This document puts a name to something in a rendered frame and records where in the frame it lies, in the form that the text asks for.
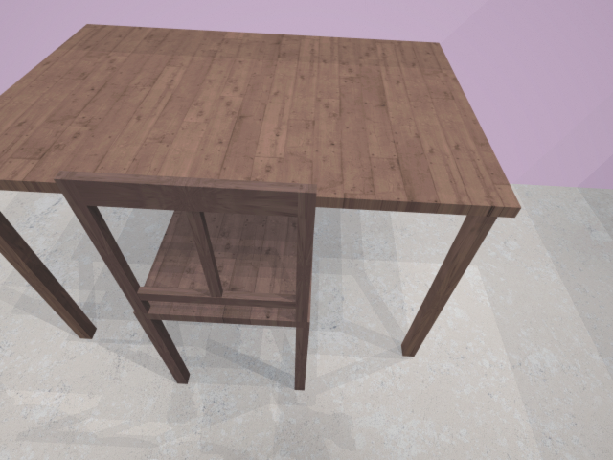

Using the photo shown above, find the table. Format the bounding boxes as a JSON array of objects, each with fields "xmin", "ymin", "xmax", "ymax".
[{"xmin": 0, "ymin": 24, "xmax": 521, "ymax": 357}]

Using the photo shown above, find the chair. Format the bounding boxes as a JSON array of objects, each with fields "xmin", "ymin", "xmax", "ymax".
[{"xmin": 54, "ymin": 171, "xmax": 317, "ymax": 390}]

